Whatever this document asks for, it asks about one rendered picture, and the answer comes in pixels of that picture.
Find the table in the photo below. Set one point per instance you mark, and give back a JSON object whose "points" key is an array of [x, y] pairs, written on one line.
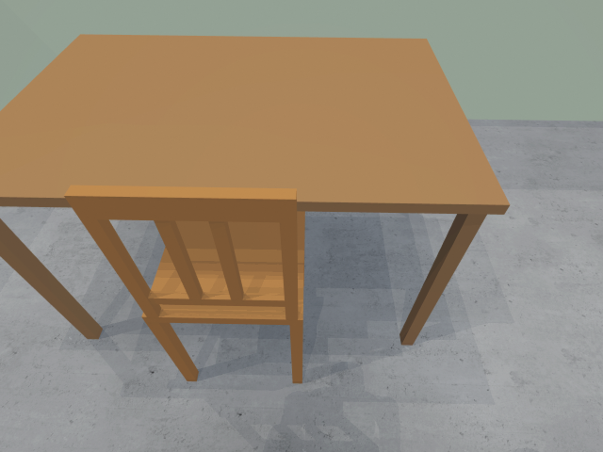
{"points": [[366, 125]]}

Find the chair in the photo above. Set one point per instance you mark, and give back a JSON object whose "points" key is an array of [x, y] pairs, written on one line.
{"points": [[233, 255]]}

